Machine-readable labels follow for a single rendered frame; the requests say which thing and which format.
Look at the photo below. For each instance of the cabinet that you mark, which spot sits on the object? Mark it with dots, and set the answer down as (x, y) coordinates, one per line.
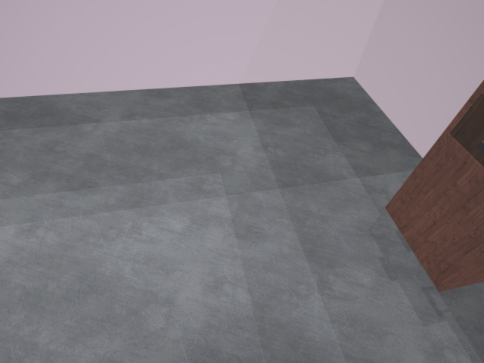
(440, 211)

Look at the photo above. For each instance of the drawer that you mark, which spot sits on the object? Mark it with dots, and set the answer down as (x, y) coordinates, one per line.
(469, 131)

